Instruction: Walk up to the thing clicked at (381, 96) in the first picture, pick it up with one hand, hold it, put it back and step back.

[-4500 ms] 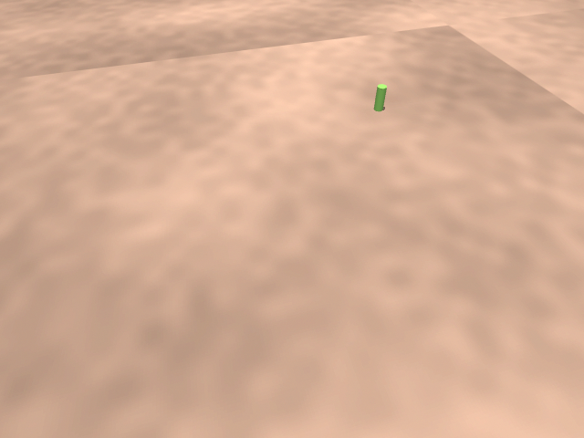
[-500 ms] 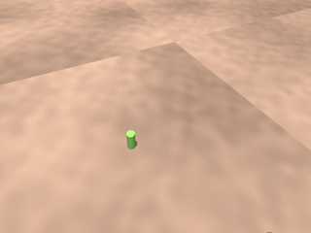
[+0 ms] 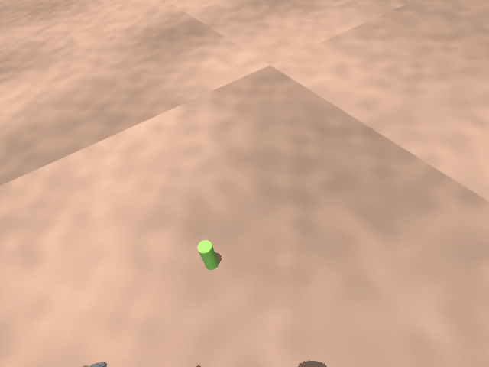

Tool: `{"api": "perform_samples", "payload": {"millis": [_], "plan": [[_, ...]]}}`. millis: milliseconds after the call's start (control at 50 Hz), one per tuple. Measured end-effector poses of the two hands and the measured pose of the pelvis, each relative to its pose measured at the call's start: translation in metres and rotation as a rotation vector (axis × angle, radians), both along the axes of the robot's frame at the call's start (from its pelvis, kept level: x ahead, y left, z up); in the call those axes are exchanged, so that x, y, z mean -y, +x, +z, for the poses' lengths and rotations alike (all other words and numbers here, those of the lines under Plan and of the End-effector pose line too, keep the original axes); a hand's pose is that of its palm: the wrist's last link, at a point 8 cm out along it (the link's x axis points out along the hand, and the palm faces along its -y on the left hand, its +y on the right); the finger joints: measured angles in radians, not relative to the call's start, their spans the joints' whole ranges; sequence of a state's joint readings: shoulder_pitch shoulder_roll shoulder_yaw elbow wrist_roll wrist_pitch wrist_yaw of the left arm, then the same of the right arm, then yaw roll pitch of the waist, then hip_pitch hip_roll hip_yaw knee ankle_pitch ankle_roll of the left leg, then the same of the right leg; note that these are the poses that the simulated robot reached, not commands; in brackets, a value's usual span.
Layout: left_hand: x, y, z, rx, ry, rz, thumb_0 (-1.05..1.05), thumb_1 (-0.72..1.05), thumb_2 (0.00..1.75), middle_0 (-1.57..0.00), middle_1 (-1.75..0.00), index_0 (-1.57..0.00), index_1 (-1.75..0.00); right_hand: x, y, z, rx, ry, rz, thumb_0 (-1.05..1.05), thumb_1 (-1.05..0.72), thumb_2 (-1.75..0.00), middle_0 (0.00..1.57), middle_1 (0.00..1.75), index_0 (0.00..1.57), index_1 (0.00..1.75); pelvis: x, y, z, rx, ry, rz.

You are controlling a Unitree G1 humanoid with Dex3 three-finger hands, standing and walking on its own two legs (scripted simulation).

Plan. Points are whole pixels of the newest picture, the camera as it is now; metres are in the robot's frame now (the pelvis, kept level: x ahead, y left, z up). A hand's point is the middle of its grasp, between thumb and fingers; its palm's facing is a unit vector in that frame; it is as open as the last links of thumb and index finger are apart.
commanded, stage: walk up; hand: left
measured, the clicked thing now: (208, 255) +0.66 +0.26 -0.69
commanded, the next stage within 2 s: none
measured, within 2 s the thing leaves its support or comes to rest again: neither
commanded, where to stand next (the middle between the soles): +0.30 +0.06 m, yaw +2 degrees
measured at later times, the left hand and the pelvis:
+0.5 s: hand out of the picture +0.17 +0.33 -0.16, palm faces -0.01 -0.94 -0.34, open 7.4 cm; pelvis +0.14 +0.06 -0.01, yaw +2 degrees
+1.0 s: hand (115, 328) +0.24 +0.31 -0.15, palm faces -0.04 -0.92 -0.39, open 7.4 cm; pelvis +0.16 +0.05 -0.01, yaw +0 degrees
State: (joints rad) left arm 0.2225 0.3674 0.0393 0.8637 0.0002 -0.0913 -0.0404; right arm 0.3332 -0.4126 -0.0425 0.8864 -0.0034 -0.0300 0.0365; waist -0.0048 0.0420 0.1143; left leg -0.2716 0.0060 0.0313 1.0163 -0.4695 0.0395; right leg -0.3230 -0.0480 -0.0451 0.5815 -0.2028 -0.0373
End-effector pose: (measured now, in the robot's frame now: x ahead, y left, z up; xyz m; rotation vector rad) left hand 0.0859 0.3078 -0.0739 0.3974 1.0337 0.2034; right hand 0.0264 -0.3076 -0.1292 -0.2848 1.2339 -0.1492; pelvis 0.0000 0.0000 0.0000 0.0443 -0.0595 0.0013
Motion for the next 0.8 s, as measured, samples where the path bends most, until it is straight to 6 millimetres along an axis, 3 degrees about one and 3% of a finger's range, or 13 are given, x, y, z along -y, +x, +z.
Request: {"api": "perform_samples", "payload": {"millis": [120, 260, 440, 580, 680, 800], "plan": [[0.007, 0.02, 0.011, 0.005, -0.002, 0.011, 0.0, 0.9, 0.9, -0.21, -0.3, -0.21, -0.3, 0.007, 0.052, 0.013, 0.068, 0.002, 0.004, 0.01, -0.91, -0.9, 0.2, 0.3, 0.21, 0.3, 0.003, 0.032, 0.01, 0.011, -0.016, -0.007], [-0.011, 0.032, -0.001, -0.018, -0.022, 0.043, 0.01, 0.9, 0.9, -0.21, -0.3, -0.21, -0.3, 0.004, 0.089, 0.025, 0.043, -0.041, 0.026, 0.01, -0.91, -0.9, 0.2, 0.29, 0.2, 0.3, -0.008, 0.067, 0.009, 0.011, -0.064, 0.023], [-0.062, 0.059, -0.05, -0.115, -0.063, 0.084, 0.01, 0.9, 0.9, -0.21, -0.3, -0.21, -0.3, -0.03, 0.157, 0.04, 0.087, -0.133, 0.07, 0.01, -0.91, -0.9, 0.2, 0.3, 0.21, 0.3, -0.046, 0.123, -0.011, 0.003, -0.059, 0.033], [-0.071, 0.099, -0.049, -0.152, -0.088, 0.063, 0.01, 0.91, 0.9, -0.21, -0.3, -0.2, -0.3, -0.057, 0.18, 0.055, 0.107, -0.142, 0.042, 0.01, -0.9, -0.9, 0.2, 0.3, 0.21, 0.3, -0.064, 0.149, 0.002, 0.008, -0.074, 0.027], [-0.074, 0.115, -0.047, -0.17, -0.076, 0.073, 0.01, 0.91, 0.9, -0.21, -0.3, -0.2, -0.3, -0.067, 0.194, 0.048, 0.079, -0.13, 0.045, 0.01, -0.9, -0.9, 0.2, 0.3, 0.21, 0.3, -0.066, 0.159, 0.004, 0.004, -0.064, 0.017], [-0.066, 0.123, -0.049, -0.201, -0.035, 0.079, 0.01, 0.91, 0.9, -0.21, -0.3, -0.2, -0.3, -0.065, 0.218, 0.022, 0.105, -0.083, 0.036, 0.01, -0.9, -0.9, 0.2, 0.3, 0.21, 0.3, -0.059, 0.164, -0.008, -0.002, -0.04, -0.003]]}}
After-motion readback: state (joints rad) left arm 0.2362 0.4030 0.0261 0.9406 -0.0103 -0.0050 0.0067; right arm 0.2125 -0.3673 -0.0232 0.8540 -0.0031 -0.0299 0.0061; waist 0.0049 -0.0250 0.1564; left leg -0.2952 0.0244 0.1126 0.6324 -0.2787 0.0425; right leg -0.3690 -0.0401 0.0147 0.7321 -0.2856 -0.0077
